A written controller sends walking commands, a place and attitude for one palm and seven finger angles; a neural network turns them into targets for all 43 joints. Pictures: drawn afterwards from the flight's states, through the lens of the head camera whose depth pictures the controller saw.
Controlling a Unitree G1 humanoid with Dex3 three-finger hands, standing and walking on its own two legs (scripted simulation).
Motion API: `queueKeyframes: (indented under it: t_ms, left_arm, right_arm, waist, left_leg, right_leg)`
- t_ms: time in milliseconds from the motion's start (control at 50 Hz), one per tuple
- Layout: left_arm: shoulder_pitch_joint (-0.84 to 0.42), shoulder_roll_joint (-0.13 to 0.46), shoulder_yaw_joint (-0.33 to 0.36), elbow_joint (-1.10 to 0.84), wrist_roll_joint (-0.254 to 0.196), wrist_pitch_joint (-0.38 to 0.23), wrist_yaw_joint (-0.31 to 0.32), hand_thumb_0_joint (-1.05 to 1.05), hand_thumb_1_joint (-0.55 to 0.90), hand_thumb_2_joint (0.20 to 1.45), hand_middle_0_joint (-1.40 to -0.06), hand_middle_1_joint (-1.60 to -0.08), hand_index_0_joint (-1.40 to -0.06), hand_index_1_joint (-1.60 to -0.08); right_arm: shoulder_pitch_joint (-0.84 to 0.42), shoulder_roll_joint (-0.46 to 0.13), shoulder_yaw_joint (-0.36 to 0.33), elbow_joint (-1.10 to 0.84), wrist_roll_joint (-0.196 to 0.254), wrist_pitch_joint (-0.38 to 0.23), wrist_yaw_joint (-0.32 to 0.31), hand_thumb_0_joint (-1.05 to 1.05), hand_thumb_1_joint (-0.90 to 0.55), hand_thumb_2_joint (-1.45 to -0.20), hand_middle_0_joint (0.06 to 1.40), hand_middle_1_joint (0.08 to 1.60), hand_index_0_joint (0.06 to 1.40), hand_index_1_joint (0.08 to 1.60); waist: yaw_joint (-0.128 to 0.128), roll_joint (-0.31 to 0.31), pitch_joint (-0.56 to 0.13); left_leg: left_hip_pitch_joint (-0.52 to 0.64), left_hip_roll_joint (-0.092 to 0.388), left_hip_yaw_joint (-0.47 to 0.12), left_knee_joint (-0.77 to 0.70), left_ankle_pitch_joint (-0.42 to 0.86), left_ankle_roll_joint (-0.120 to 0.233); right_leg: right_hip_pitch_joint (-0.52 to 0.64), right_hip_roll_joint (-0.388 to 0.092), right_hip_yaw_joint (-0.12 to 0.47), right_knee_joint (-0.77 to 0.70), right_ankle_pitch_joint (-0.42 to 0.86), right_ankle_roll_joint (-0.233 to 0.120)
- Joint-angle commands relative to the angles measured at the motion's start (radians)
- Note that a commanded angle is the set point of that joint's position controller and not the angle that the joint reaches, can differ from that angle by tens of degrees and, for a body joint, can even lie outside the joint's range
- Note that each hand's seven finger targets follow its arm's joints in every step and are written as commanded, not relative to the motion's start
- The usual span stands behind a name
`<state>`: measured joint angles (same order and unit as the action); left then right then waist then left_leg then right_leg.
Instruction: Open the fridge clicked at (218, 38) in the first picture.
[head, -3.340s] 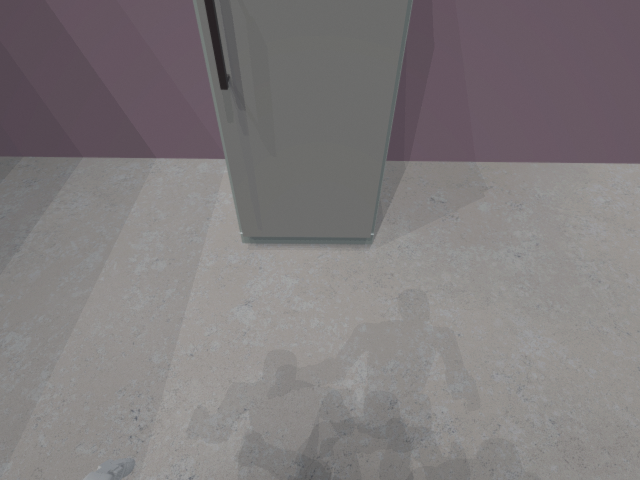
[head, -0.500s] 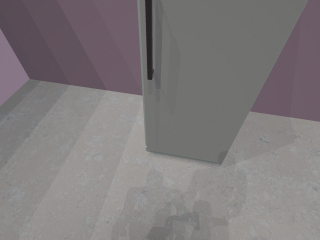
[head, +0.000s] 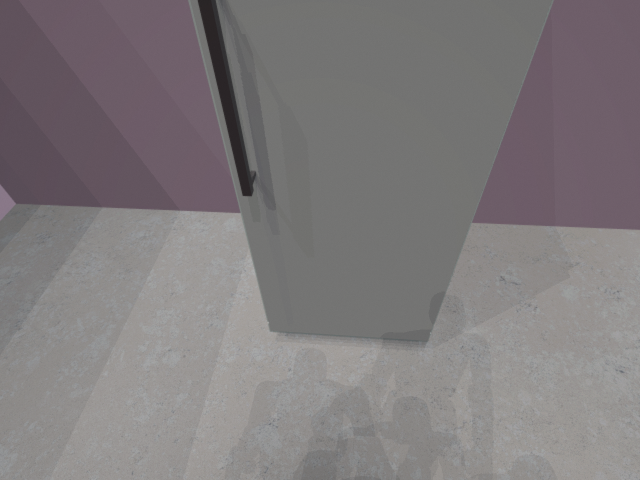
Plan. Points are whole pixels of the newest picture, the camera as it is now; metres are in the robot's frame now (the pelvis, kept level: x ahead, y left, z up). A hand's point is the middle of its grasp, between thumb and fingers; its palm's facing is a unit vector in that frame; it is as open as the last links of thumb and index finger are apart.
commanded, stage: take the last steps up to it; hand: left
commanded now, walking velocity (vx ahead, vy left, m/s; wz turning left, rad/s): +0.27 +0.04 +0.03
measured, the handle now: (234, 106) +0.65 +0.19 +0.15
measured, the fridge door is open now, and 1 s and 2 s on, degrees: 0 0 0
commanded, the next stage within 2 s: come to a stop and stand still in 0.32 s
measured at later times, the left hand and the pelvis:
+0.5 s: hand (184, 477) +0.16 +0.23 -0.18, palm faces +0.04 -0.98 -0.18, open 7.4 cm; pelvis +0.16 +0.05 +0.00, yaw -1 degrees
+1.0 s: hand (186, 437) +0.22 +0.24 -0.18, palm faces +0.05 -0.97 -0.22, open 7.3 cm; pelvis +0.14 +0.06 -0.01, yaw +1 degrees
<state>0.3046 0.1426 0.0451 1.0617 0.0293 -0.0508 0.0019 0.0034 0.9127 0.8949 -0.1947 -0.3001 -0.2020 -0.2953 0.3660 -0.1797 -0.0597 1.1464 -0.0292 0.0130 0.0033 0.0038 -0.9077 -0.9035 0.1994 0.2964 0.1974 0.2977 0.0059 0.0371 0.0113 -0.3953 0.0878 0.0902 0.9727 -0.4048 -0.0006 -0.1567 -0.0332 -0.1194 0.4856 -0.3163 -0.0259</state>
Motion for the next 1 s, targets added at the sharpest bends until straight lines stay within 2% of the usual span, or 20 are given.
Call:
queueKeyframes:
  t_ms: [0, 180, 220, 240, 260, 280, 300, 360, 460, 580, 620, 660, 680, 760, 880, 900, 920, 940, 960, 980]
  left_arm:
    - [0.105, 0.113, 0.016, 0.006, -0.003, -0.020, 0.017, 0.000, 0.900, 0.900, -0.200, -0.300, -0.200, -0.300]
    - [0.141, 0.142, 0.020, 0.046, -0.001, -0.023, 0.025, 0.000, 0.900, 0.900, -0.200, -0.300, -0.200, -0.300]
    - [0.121, 0.140, 0.020, 0.047, -0.006, -0.016, 0.026, 0.000, 0.900, 0.900, -0.200, -0.300, -0.200, -0.300]
    - [0.125, 0.120, 0.017, 0.048, -0.008, -0.013, 0.025, 0.000, 0.900, 0.900, -0.200, -0.300, -0.200, -0.300]
    - [0.180, 0.076, 0.015, 0.038, -0.020, -0.008, 0.021, 0.000, 0.900, 0.900, -0.200, -0.300, -0.200, -0.300]
    - [0.188, 0.049, 0.006, 0.015, -0.023, -0.007, 0.017, 0.000, 0.900, 0.900, -0.200, -0.300, -0.200, -0.300]
    - [0.148, 0.069, 0.010, 0.002, -0.015, -0.004, 0.020, 0.000, 0.900, 0.900, -0.200, -0.300, -0.200, -0.300]
    - [0.064, 0.046, 0.010, 0.010, -0.005, 0.009, 0.005, 0.000, 0.900, 0.900, -0.200, -0.300, -0.200, -0.300]
    - [0.102, -0.009, -0.008, 0.015, -0.013, 0.050, 0.021, 0.000, 0.900, 0.900, -0.200, -0.300, -0.200, -0.300]
    - [0.073, 0.073, 0.004, -0.014, -0.006, 0.065, 0.033, 0.000, 0.900, 0.900, -0.200, -0.300, -0.200, -0.300]
    - [0.032, 0.138, 0.013, -0.037, 0.002, 0.058, 0.036, 0.000, 0.900, 0.900, -0.200, -0.300, -0.200, -0.300]
    - [-0.015, 0.201, 0.018, -0.058, -0.001, 0.055, 0.034, 0.000, 0.900, 0.900, -0.200, -0.300, -0.200, -0.300]
    - [-0.027, 0.211, 0.023, -0.066, -0.003, 0.053, 0.035, 0.000, 0.900, 0.900, -0.200, -0.300, -0.200, -0.300]
    - [-0.093, 0.190, 0.035, -0.098, 0.002, 0.062, 0.049, 0.000, 0.900, 0.900, -0.200, -0.300, -0.200, -0.300]
    - [-0.102, 0.200, 0.047, -0.105, 0.000, 0.070, 0.045, 0.000, 0.900, 0.900, -0.200, -0.300, -0.200, -0.300]
    - [-0.063, 0.240, 0.030, -0.123, -0.007, 0.059, 0.092, 0.000, 0.900, 0.900, -0.200, -0.300, -0.200, -0.300]
    - [-0.048, 0.223, 0.025, -0.159, -0.014, 0.063, 0.087, 0.000, 0.900, 0.900, -0.200, -0.300, -0.200, -0.300]
    - [-0.075, 0.158, 0.015, -0.148, -0.022, 0.068, 0.079, 0.000, 0.900, 0.900, -0.200, -0.300, -0.200, -0.300]
    - [-0.081, 0.132, 0.006, -0.159, -0.022, 0.076, 0.064, 0.000, 0.900, 0.900, -0.200, -0.300, -0.200, -0.300]
    - [-0.083, 0.120, 0.002, -0.172, -0.016, 0.087, 0.054, 0.000, 0.900, 0.900, -0.200, -0.300, -0.200, -0.300]
  right_arm:
    - [-0.098, -0.020, -0.005, -0.115, 0.003, -0.041, 0.013, 0.000, -0.900, -0.900, 0.200, 0.300, 0.200, 0.300]
    - [-0.176, -0.007, 0.004, -0.164, 0.014, -0.058, 0.026, 0.000, -0.900, -0.900, 0.200, 0.300, 0.200, 0.300]
    - [-0.060, -0.037, -0.002, -0.128, 0.008, -0.064, 0.013, 0.000, -0.900, -0.900, 0.200, 0.300, 0.200, 0.300]
    - [0.060, -0.083, -0.012, -0.094, 0.002, -0.071, 0.005, 0.000, -0.900, -0.900, 0.200, 0.300, 0.200, 0.300]
    - [0.158, -0.181, -0.032, -0.078, -0.011, -0.080, -0.009, 0.000, -0.900, -0.900, 0.200, 0.300, 0.200, 0.300]
    - [0.208, -0.239, -0.038, -0.070, 0.003, -0.071, -0.019, 0.000, -0.900, -0.900, 0.200, 0.300, 0.200, 0.300]
    - [0.146, -0.223, -0.031, -0.085, 0.010, -0.060, -0.022, 0.000, -0.900, -0.900, 0.200, 0.300, 0.200, 0.300]
    - [-0.042, -0.092, 0.004, -0.127, 0.010, -0.076, -0.028, 0.000, -0.900, -0.900, 0.200, 0.300, 0.200, 0.300]
    - [-0.102, -0.060, 0.020, -0.129, 0.008, -0.080, -0.042, 0.000, -0.900, -0.900, 0.200, 0.300, 0.200, 0.300]
    - [-0.139, -0.091, 0.001, -0.119, 0.016, -0.033, -0.043, 0.000, -0.900, -0.900, 0.200, 0.300, 0.200, 0.300]
    - [-0.117, -0.064, -0.003, -0.124, 0.022, -0.017, -0.037, 0.000, -0.900, -0.900, 0.200, 0.300, 0.200, 0.300]
    - [-0.064, -0.020, -0.001, -0.120, 0.025, -0.001, -0.026, 0.000, -0.900, -0.900, 0.200, 0.300, 0.200, 0.300]
    - [-0.067, -0.018, -0.005, -0.117, 0.023, 0.016, -0.030, 0.000, -0.900, -0.900, 0.200, 0.300, 0.200, 0.300]
    - [-0.088, -0.029, -0.009, -0.130, 0.023, 0.029, -0.034, 0.000, -0.900, -0.900, 0.200, 0.300, 0.200, 0.300]
    - [-0.024, -0.013, -0.001, -0.126, 0.024, 0.012, -0.031, 0.000, -0.900, -0.900, 0.200, 0.300, 0.200, 0.300]
    - [-0.028, -0.086, -0.017, -0.195, 0.035, -0.015, -0.036, 0.000, -0.900, -0.900, 0.200, 0.300, 0.200, 0.300]
    - [-0.021, -0.053, -0.011, -0.231, 0.029, -0.016, -0.036, 0.000, -0.900, -0.900, 0.200, 0.300, 0.200, 0.300]
    - [-0.036, -0.063, -0.004, -0.235, 0.016, -0.026, -0.033, 0.000, -0.900, -0.900, 0.200, 0.300, 0.200, 0.300]
    - [-0.055, -0.117, -0.012, -0.247, 0.008, -0.020, -0.034, 0.000, -0.900, -0.900, 0.200, 0.300, 0.200, 0.300]
    - [-0.110, -0.126, -0.012, -0.282, 0.003, -0.009, -0.034, 0.000, -0.900, -0.900, 0.200, 0.300, 0.200, 0.300]
  waist:
    - [0.002, -0.143, 0.139]
    - [0.010, -0.171, 0.111]
    - [-0.052, -0.145, 0.058]
    - [-0.095, -0.035, -0.017]
    - [-0.111, 0.177, -0.129]
    - [-0.105, 0.316, -0.188]
    - [-0.089, 0.194, -0.127]
    - [-0.029, 0.073, 0.041]
    - [0.024, 0.003, -0.023]
    - [0.033, 0.056, -0.002]
    - [0.015, -0.071, 0.026]
    - [-0.018, -0.162, 0.007]
    - [-0.013, -0.238, -0.031]
    - [0.001, -0.174, -0.035]
    - [-0.008, -0.188, -0.105]
    - [-0.044, -0.115, -0.272]
    - [-0.022, -0.073, -0.295]
    - [-0.024, 0.079, -0.245]
    - [-0.012, 0.211, -0.146]
    - [0.007, 0.219, -0.040]
  left_leg:
    - [-0.235, 0.042, -0.021, 0.037, 0.121, -0.017]
    - [-0.060, -0.011, 0.034, -0.301, 0.194, 0.017]
    - [0.141, -0.048, 0.046, -0.408, 0.254, 0.029]
    - [0.307, -0.040, 0.020, -0.459, 0.309, 0.035]
    - [0.504, 0.179, -0.245, -0.515, 0.424, 0.107]
    - [0.561, 0.340, -0.475, -0.642, 0.506, 0.191]
    - [0.471, 0.351, -0.455, -0.681, 0.376, 0.230]
    - [0.181, 0.250, -0.257, -0.747, 0.279, 0.173]
    - [0.134, 0.193, -0.095, -0.694, 0.701, 0.169]
    - [0.129, 0.162, -0.083, -0.581, 0.570, 0.113]
    - [0.081, 0.058, -0.040, -0.489, 0.333, 0.038]
    - [0.096, -0.044, 0.007, -0.357, 0.089, -0.007]
    - [0.102, -0.056, 0.006, -0.247, -0.044, -0.017]
    - [0.014, -0.056, -0.079, 0.006, -0.139, -0.020]
    - [0.128, -0.065, -0.038, -0.371, 0.017, -0.032]
    - [0.153, -0.086, 0.009, -0.428, 0.049, -0.048]
    - [0.176, -0.073, -0.016, -0.534, 0.108, -0.017]
    - [0.208, -0.009, -0.053, -0.594, 0.234, 0.000]
    - [0.180, 0.090, -0.164, -0.577, 0.387, 0.044]
    - [0.111, 0.140, -0.195, -0.612, 0.389, 0.089]
  right_leg:
    - [0.026, -0.258, 0.206, -0.316, 0.169, -0.119]
    - [0.070, -0.234, 0.109, -0.214, 0.442, -0.101]
    - [0.024, -0.196, 0.066, -0.055, 0.502, -0.075]
    - [-0.022, -0.147, 0.038, 0.133, 0.458, -0.050]
    - [-0.193, -0.034, -0.027, 0.391, 0.146, -0.003]
    - [-0.320, 0.049, 0.003, 0.658, -0.295, 0.011]
    - [-0.359, 0.003, 0.076, 0.755, -0.294, -0.012]
    - [-0.362, -0.086, 0.106, 0.746, -0.091, 0.009]
    - [-0.171, -0.070, 0.093, 0.387, -0.035, 0.045]
    - [-0.043, -0.043, 0.066, 0.038, 0.166, 0.047]
    - [-0.049, -0.124, 0.201, -0.028, 0.404, 0.002]
    - [-0.085, -0.293, 0.292, -0.080, 0.624, -0.100]
    - [-0.079, -0.314, 0.322, -0.117, 0.641, -0.147]
    - [-0.053, -0.312, 0.285, -0.124, 0.663, -0.207]
    - [0.000, -0.248, 0.243, -0.065, 0.496, -0.136]
    - [0.161, -0.250, 0.279, 0.114, 0.951, -0.099]
    - [0.125, -0.213, 0.211, 0.154, 0.666, -0.080]
    - [0.055, -0.147, 0.137, 0.186, 0.461, -0.051]
    - [-0.080, -0.075, 0.079, 0.192, 0.203, -0.013]
    - [-0.161, -0.026, 0.053, 0.182, -0.011, 0.002]
